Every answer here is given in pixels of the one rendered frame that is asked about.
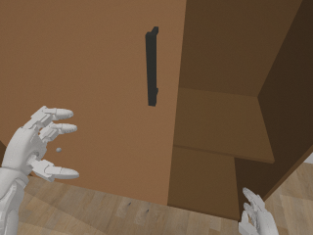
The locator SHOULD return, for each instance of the handle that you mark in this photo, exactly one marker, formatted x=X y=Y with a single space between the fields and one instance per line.
x=151 y=62

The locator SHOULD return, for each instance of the robot left hand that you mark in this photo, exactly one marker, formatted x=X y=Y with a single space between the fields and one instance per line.
x=25 y=142

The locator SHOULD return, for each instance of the robot right hand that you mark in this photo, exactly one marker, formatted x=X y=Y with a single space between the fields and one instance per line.
x=262 y=220

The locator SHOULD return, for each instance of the left robot forearm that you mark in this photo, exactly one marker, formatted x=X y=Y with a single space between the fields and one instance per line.
x=12 y=184

